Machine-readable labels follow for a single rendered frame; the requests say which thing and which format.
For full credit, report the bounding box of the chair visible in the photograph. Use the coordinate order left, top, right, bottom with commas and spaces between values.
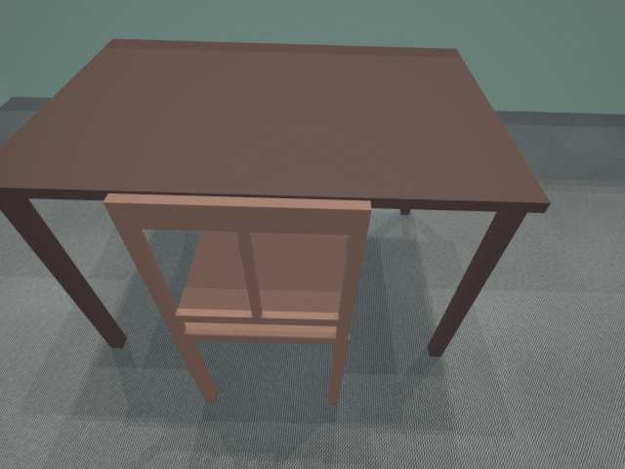
103, 193, 371, 405

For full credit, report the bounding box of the table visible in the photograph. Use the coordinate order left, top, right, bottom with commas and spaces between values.
0, 39, 551, 357

